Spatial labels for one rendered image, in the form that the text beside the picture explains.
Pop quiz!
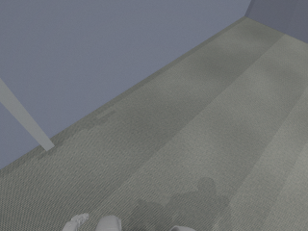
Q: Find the panel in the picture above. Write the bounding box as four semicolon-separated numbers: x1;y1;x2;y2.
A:
0;78;55;151

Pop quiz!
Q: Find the left robot hand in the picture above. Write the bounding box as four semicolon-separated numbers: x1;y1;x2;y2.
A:
62;213;90;231

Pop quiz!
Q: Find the robot left thigh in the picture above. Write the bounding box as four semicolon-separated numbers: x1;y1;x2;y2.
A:
94;215;122;231

